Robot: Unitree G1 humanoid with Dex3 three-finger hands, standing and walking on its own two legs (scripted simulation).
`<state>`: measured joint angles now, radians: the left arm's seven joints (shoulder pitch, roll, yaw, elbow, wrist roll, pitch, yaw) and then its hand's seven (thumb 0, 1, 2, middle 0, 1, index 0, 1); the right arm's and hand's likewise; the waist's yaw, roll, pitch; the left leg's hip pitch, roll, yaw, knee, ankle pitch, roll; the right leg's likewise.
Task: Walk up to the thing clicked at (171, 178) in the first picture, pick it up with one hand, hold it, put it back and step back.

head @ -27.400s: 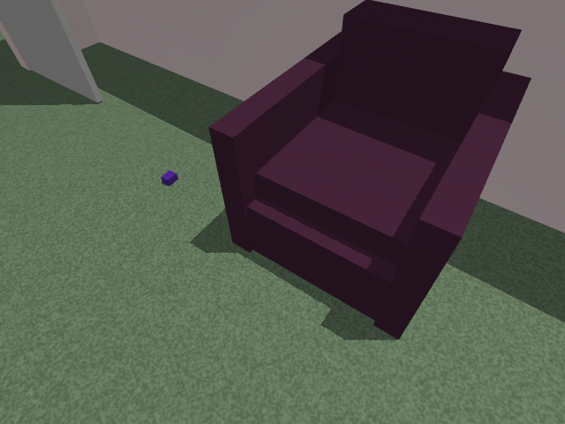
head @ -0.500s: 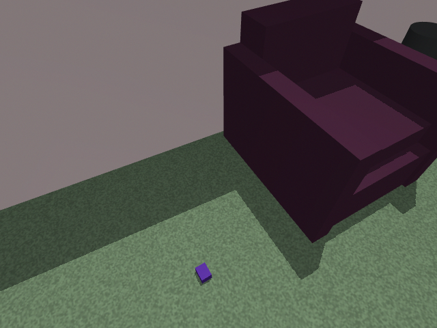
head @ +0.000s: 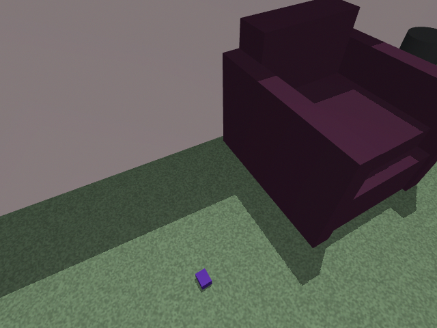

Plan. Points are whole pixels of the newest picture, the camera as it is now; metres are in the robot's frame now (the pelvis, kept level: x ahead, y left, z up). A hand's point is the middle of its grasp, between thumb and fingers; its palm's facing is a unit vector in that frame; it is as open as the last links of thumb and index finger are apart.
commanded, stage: stand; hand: left
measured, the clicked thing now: (203, 278) +0.46 +0.11 -0.76
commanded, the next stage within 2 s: none
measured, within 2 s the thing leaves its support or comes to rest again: neither
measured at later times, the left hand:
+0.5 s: hand out of the picture +0.09 +0.25 -0.15, palm faces -0.02 -0.94 -0.34, open 7.4 cm
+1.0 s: hand out of the picture +0.08 +0.25 -0.16, palm faces -0.02 -0.94 -0.35, open 7.4 cm
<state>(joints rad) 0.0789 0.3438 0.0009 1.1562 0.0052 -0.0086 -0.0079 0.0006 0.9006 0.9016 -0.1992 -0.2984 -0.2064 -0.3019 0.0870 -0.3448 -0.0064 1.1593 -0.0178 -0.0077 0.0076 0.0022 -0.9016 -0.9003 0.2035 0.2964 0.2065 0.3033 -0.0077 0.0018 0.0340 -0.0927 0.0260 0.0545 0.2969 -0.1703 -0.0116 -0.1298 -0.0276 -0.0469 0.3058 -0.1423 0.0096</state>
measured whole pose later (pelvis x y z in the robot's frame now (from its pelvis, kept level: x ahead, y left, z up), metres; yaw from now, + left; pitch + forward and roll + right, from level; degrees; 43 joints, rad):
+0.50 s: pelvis +0.01 +0.00 +0.00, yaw +0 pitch -2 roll +0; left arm 0.10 0.35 -0.01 1.14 0.00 -0.01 -0.01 0.00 0.90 0.90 -0.20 -0.30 -0.21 -0.30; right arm 0.10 -0.35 0.00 1.15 -0.02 0.00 0.01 0.00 -0.90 -0.90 0.20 0.30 0.21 0.30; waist -0.01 0.00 0.04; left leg -0.08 0.03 0.05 0.29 -0.18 -0.02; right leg -0.11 -0.02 -0.05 0.30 -0.15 0.00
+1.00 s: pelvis +0.01 -0.01 +0.00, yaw +1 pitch -2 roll +0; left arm 0.11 0.35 -0.01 1.14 0.00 -0.01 -0.01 0.00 0.90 0.90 -0.20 -0.30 -0.21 -0.30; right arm 0.11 -0.35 0.00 1.14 -0.02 0.00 0.01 0.00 -0.90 -0.90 0.20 0.30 0.21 0.30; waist -0.01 0.01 0.04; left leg -0.08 0.04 0.04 0.30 -0.18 -0.02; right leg -0.11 -0.02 -0.06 0.30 -0.16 0.00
